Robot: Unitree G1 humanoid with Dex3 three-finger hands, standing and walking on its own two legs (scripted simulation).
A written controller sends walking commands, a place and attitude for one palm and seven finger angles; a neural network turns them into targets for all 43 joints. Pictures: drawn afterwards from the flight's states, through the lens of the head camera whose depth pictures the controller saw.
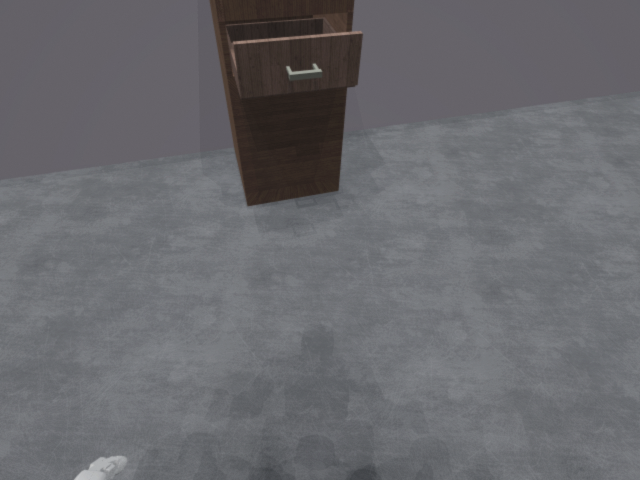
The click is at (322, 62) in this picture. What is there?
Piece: drawer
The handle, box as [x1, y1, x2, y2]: [286, 63, 321, 80]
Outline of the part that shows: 321,70 316,66 315,63 312,64 314,69 313,70 292,72 289,67 286,66 290,80 320,77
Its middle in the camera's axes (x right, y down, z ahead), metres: -0.05 -0.51 +1.17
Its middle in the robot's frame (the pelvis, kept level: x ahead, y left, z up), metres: +1.21 +0.11 -0.07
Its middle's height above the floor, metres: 0.70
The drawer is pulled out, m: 0.16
